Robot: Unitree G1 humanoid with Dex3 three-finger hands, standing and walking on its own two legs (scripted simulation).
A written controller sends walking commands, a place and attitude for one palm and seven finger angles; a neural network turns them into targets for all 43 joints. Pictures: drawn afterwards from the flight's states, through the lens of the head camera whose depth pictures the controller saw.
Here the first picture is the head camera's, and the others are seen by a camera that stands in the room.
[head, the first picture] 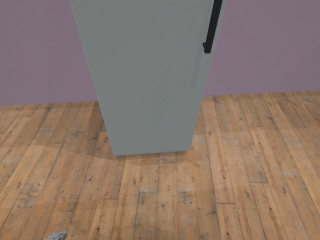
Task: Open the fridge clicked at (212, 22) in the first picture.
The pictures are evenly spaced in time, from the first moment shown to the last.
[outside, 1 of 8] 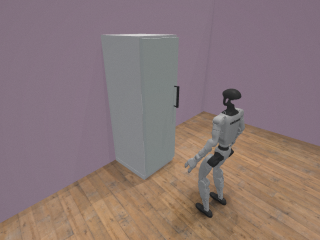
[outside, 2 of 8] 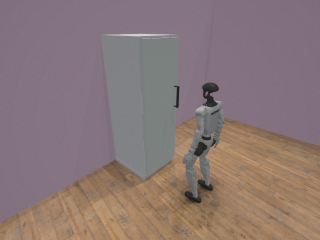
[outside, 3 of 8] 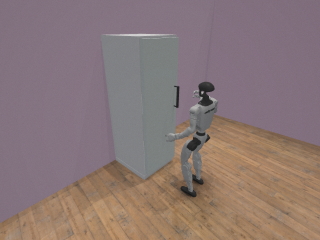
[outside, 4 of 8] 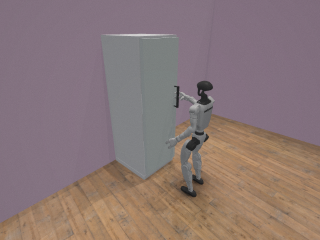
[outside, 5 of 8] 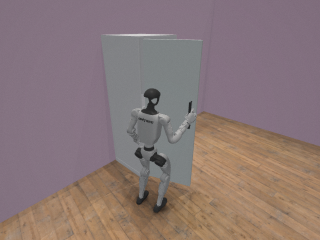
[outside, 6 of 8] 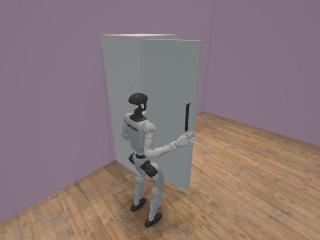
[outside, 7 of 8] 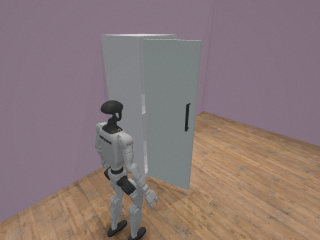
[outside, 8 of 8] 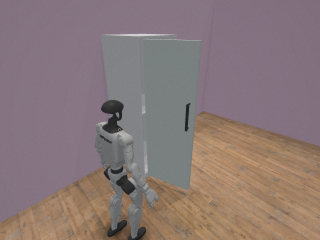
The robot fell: no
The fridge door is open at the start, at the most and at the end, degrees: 0 84 75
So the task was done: yes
